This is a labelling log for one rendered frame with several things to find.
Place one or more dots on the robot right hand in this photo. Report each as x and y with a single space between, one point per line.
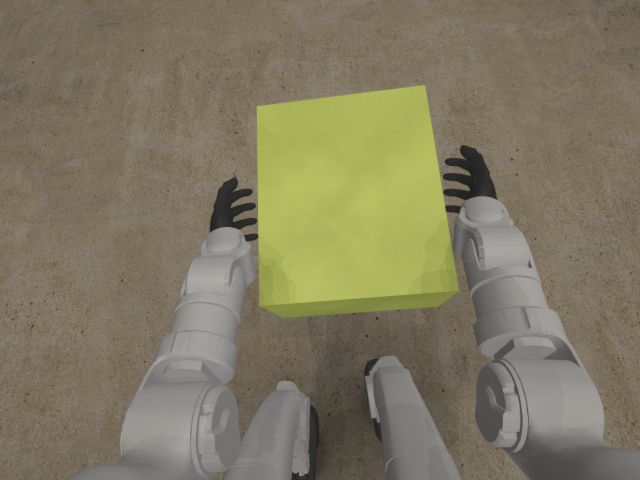
480 182

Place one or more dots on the left robot foot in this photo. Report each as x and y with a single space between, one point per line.
313 445

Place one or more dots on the robot right upper arm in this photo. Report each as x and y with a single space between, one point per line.
547 416

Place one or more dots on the robot left hand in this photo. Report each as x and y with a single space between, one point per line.
223 214

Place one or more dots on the robot left thigh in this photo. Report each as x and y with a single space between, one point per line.
267 444

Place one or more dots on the robot right forearm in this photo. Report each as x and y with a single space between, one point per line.
513 317

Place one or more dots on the carton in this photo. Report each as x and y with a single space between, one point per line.
351 213

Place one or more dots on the robot left forearm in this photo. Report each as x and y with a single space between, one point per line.
201 343

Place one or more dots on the robot left upper arm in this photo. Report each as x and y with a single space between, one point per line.
175 431

